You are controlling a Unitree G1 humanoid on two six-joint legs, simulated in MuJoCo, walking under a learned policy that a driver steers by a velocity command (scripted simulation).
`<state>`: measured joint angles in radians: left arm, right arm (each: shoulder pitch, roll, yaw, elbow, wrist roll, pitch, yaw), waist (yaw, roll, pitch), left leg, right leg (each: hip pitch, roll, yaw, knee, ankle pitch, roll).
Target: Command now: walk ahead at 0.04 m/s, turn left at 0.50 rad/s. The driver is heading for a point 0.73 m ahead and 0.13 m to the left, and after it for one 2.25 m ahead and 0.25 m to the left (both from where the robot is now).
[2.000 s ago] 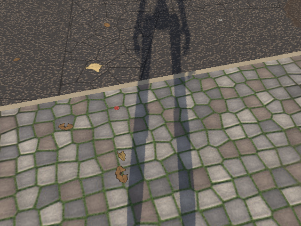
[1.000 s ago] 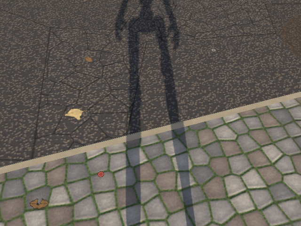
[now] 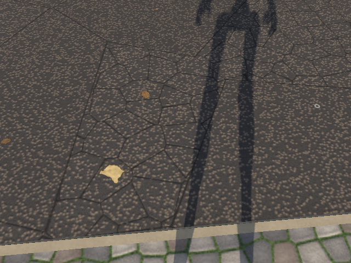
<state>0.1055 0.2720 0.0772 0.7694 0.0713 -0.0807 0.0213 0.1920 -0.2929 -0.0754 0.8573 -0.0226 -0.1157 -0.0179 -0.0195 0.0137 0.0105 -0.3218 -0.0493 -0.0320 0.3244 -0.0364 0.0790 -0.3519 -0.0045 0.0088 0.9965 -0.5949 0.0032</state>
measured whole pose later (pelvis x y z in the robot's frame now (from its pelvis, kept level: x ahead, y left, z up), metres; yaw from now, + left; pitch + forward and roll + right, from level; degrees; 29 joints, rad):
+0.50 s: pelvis +0.03 -0.06 +0.01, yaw +17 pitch +1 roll +2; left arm 0.37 0.27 0.01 0.81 0.05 -0.13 0.05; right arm 0.18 -0.28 -0.06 0.75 -0.07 -0.05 0.04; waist 0.07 -0.01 0.02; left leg -0.60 -0.04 -0.10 1.01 -0.17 -0.02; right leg -0.03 -0.02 -0.08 0.18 -0.18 -0.05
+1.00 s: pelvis +0.21 +0.09 -0.01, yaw +23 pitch +0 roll +1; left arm 0.43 0.22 0.00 0.98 0.08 -0.11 -0.05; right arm 0.20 -0.21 -0.05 0.81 -0.06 -0.11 0.03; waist 0.03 -0.01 0.03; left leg -0.33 -0.06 0.05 0.52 -0.20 0.08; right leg -0.22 -0.06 0.02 1.08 -0.41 -0.08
